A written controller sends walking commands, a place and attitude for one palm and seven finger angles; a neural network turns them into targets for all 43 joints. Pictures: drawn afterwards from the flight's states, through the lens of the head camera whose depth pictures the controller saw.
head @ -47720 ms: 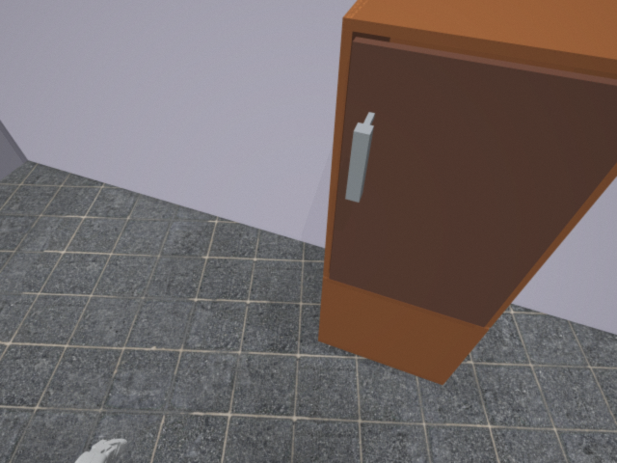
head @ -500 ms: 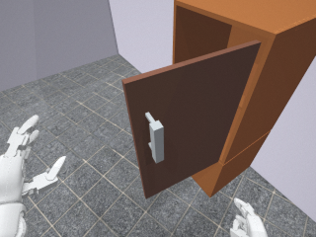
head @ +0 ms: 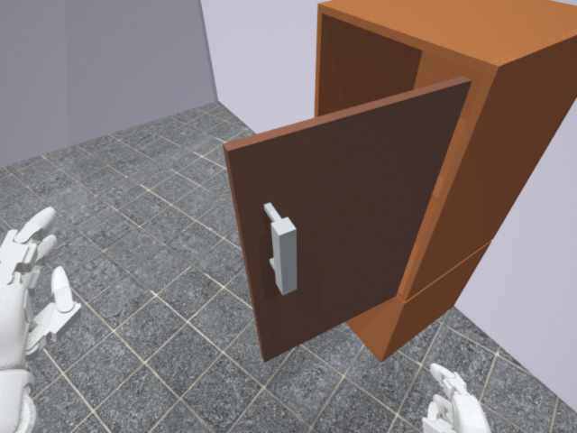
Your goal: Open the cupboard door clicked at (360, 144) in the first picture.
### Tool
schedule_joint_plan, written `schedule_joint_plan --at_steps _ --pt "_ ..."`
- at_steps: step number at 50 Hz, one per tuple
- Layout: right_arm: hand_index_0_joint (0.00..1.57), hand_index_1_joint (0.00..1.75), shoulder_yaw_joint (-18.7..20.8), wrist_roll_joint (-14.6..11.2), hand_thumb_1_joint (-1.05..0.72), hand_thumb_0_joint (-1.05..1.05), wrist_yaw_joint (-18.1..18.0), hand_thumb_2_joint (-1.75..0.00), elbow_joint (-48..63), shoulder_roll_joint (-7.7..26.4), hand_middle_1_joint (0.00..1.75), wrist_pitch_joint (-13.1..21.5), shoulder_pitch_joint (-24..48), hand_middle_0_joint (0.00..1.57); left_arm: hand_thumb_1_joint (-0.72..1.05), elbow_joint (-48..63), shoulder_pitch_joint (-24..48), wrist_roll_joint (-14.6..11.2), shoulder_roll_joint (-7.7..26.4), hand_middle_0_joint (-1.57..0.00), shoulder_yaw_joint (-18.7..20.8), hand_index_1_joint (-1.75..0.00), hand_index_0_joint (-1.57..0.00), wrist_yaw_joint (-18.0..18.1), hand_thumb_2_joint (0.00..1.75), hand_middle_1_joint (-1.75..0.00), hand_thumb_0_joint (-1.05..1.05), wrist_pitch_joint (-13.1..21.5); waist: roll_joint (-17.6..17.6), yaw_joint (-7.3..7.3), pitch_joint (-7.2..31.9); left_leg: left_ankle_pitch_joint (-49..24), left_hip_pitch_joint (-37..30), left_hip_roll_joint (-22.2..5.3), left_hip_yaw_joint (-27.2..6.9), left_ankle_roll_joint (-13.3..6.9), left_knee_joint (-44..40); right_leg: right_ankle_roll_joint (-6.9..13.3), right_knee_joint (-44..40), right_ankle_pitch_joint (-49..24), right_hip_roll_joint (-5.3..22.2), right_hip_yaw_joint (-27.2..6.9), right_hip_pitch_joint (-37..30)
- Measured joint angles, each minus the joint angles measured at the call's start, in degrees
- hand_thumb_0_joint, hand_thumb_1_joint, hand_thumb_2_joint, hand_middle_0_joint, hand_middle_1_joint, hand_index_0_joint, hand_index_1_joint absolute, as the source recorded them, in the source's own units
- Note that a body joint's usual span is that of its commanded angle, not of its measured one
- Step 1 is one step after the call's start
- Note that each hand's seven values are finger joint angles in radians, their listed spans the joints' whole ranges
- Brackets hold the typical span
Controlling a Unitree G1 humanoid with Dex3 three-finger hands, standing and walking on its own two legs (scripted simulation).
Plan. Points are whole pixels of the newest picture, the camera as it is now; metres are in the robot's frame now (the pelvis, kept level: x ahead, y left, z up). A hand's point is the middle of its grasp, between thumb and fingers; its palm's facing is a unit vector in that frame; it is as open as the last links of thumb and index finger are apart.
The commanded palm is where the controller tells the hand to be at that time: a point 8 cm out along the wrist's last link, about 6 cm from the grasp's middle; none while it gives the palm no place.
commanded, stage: step back with the hand held close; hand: left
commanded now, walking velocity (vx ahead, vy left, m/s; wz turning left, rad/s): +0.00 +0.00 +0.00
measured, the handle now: (278, 248) +0.35 +0.07 +0.08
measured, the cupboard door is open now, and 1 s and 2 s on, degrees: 83 83 83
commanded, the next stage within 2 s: stop stepping back and stand still in 1.14 s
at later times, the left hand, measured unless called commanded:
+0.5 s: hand (46, 338) +0.16 +0.27 +0.14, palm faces +0.32 -0.79 -0.53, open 7.4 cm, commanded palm +0.10 +0.32 +0.17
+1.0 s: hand out of the picture +0.07 +0.30 +0.17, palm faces +0.46 -0.75 -0.48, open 7.4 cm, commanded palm +0.00 +0.33 +0.17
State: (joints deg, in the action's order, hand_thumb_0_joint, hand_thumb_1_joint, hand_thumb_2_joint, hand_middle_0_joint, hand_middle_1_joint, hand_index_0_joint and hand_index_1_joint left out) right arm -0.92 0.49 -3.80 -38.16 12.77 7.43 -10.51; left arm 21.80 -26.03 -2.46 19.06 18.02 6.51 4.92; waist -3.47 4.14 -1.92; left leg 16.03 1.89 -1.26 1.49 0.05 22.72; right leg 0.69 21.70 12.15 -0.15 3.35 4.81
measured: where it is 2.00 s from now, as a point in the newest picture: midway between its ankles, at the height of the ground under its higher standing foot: outside the picture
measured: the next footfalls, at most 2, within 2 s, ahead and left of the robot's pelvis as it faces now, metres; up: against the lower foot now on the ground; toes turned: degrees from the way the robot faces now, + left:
right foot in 1.16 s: -0.21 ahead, -0.09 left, +0.00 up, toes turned -3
left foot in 1.34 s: -0.11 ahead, +0.09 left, +0.00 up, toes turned -1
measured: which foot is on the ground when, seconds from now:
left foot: down 0.00-1.00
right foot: down 0.00-0.88, up 0.90-1.00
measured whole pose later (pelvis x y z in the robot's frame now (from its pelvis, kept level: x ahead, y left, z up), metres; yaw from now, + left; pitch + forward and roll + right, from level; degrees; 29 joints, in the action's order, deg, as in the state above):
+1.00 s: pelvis -0.13 +0.03 -0.01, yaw +2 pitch +0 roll -3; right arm 0.3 0.7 -4.2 -35.2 10.4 7.1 -14.5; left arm 31.0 -29.4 0.3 25.7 26.4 9.7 13.6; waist -0.2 -1.1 -1.8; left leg 8.3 24.6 -0.5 -0.6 -3.1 32.8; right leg -0.8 52.6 23.6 -3.0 -0.1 23.6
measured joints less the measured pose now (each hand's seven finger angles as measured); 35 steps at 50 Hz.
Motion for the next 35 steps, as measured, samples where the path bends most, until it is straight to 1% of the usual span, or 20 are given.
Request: schedule_joint_plan --at_steps 7,9,12,17,21,25,28,31,35 --pt "0.2 0.3 -0.12 -0.24 -0.9 0.02 0.11 -0.9 -0.01 0.01 0.3 -0.2 -0.19 0.2 0.89 -0.19 0.49 -0.1 0.32 -0.21 0.9 -0.31 -0.21 -0.2 0.9 -0.31 0.02 0.69 -0.23 -0.24 0.11 -0.34 0.53 0.02 0.03 -0.14 0.25 -0.09 -0.28 -0.6 0.02 -0.03 0.28" --pt "0.2 0.3 -0.41 -0.33 -0.9 0.02 0.31 -0.9 0.77 0.05 0.3 -1.07 0.1 0.2 0.89 -0.27 0.33 -0.04 0.97 -0.21 2.63 -0.31 -0.21 -0.38 0.9 -0.31 0.02 2.34 -0.09 -1.05 0.61 -0.3 2.49 -0.17 -0.17 -0.23 1.17 -0.13 -0.57 -1.13 -0.15 0.17 1.63" --pt "0.2 0.3 -0.3 -0.27 -0.9 0.02 0.41 -0.9 2.11 0.26 0.3 -2.38 0.92 0.2 0.89 0.11 -0.58 0.2 1.91 -0.21 4.29 -0.31 -0.21 -0.38 0.9 -0.31 0.02 3.72 0.38 -2.1 0.39 -0.69 5.1 -0.24 0.14 -0.38 1.84 -0.25 -0.87 -2.26 -0.23 -0.13 3.93" --pt "0.2 0.3 0.78 -0.36 -0.9 0.02 0.08 -0.9 3.94 1.24 0.3 -3.81 1.54 0.2 0.89 2.28 -3.53 0.54 2.51 -0.21 3.13 -0.31 -0.21 -0.46 0.9 -0.31 0.02 3.97 1.31 -3.33 -0.58 -1.72 8.39 0.62 1.18 -1.09 2.35 -0.99 0.29 -3.33 0.64 -1.2 7.82" --pt "0.2 0.3 1.64 -0.58 -0.9 0.02 -0.37 -0.9 4.81 1.03 0.3 -4.88 1.29 0.2 0.89 5.18 -6.19 0.72 4.19 -0.21 3.1 -0.31 -0.21 -0.46 0.9 -0.31 0.02 4.02 2.76 -3.98 -0.96 -2.07 10.38 1.37 1.79 -1.64 3.52 -1.51 2.36 -3.37 1.43 -1.84 10.35" --pt "0.2 0.3 1.8 -0.65 -0.9 0.02 -0.62 -0.9 5.54 0.3 0.3 -5.24 0.58 0.2 0.89 7.32 -7.09 0.82 6.13 -0.21 4.96 -0.31 -0.22 0.13 0.9 -0.31 0.02 4.68 4.36 -4.07 -1.0 -2.29 12.21 1.91 2.02 -2.06 5.19 -1.78 4.54 -3.38 2.04 -2.11 12.41" --pt "0.2 0.3 1.54 -0.59 -0.9 0.02 -0.63 -0.9 5.99 -0.13 0.3 -4.89 0.09 0.2 0.89 7.89 -6.76 1.06 6.57 -0.21 6.37 -0.31 -0.22 0.74 0.9 -0.31 0.02 5.4 5.07 -3.85 -0.92 -2.38 13.64 2.26 2.14 -2.37 6.78 -1.91 6.51 -3.29 2.46 -2.26 14.01" --pt "0.2 0.3 1.17 -0.58 -0.9 0.02 -0.49 -0.9 6.23 -0.43 0.3 -4.27 -0.3 0.2 0.89 7.74 -6.01 1.47 5.88 -0.21 7.01 -0.31 -0.22 1.24 0.9 -0.31 0.02 6.0 5.18 -3.58 -0.87 -2.23 15.18 2.35 2.12 -2.54 8.87 -1.92 8.43 -3.2 2.63 -2.26 15.43" --pt "0.2 0.3 0.73 -0.56 -0.9 0.02 -0.3 -0.9 6.2 -0.49 0.3 -3.48 -0.87 0.2 0.89 7.17 -4.97 2.16 4.04 -0.21 6.63 -0.31 -0.22 1.67 0.9 -0.31 0.02 6.72 4.57 -3.35 -0.6 -1.74 17.72 1.98 1.73 -2.69 12.1 -1.8 10.08 -3.46 2.4 -1.83 17.1"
